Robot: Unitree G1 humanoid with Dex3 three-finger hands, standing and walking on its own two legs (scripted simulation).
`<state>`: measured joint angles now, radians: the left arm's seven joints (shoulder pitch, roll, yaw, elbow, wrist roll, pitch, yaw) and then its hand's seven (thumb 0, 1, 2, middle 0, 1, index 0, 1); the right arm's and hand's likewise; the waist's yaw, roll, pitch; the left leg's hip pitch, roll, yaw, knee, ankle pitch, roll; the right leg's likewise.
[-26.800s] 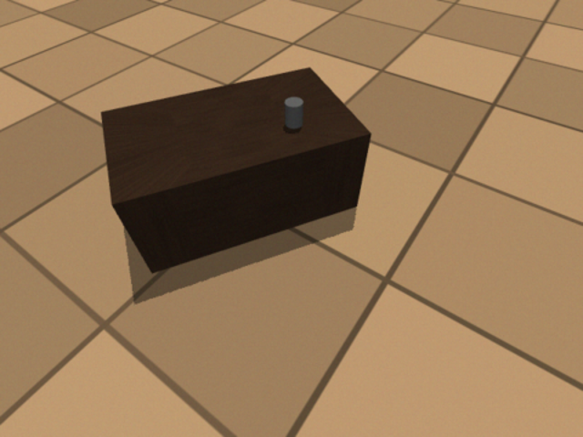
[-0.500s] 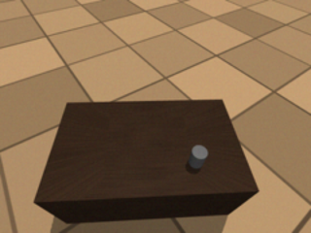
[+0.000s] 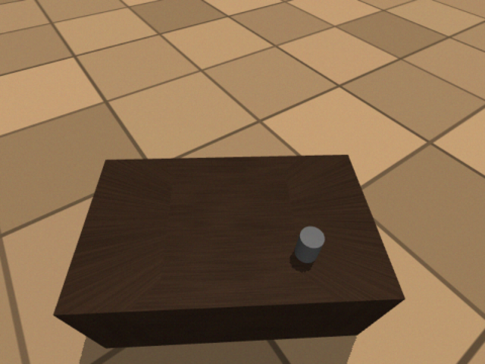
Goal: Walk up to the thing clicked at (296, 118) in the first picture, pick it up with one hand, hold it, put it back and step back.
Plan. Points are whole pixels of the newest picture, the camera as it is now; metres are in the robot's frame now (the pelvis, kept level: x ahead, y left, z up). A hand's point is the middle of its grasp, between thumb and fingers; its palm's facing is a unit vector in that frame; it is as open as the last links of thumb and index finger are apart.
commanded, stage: stand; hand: right
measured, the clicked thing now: (309, 245) +0.48 -0.20 -0.31
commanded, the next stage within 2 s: step back in 0.54 s
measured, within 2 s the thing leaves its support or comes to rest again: neither
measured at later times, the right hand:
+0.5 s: hand out of the picture +0.07 -0.26 -0.15, palm faces -0.02 +0.94 -0.35, open 7.4 cm
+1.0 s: hand out of the picture +0.02 -0.32 -0.19, palm faces -0.05 +0.94 -0.33, open 7.4 cm
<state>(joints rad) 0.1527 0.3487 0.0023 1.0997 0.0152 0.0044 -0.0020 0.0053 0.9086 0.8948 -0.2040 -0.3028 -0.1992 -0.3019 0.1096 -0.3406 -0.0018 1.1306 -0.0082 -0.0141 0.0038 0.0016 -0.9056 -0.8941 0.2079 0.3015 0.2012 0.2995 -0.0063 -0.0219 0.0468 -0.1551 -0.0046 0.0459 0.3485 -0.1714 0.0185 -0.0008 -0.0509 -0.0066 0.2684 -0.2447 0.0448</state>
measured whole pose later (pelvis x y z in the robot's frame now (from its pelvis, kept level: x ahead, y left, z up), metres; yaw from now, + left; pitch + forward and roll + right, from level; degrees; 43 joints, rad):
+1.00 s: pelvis -0.09 -0.06 -0.01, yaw +1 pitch +0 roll +2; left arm 0.17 0.33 0.05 0.93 0.04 0.04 0.00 0.01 0.91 0.89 -0.21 -0.30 -0.20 -0.30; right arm 0.09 -0.41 -0.04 0.95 0.01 0.06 -0.01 0.00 -0.91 -0.89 0.21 0.30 0.20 0.30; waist 0.01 0.06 0.16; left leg -0.50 -0.12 -0.16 1.14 -0.46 0.01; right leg -0.28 0.01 -0.01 0.57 -0.29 -0.05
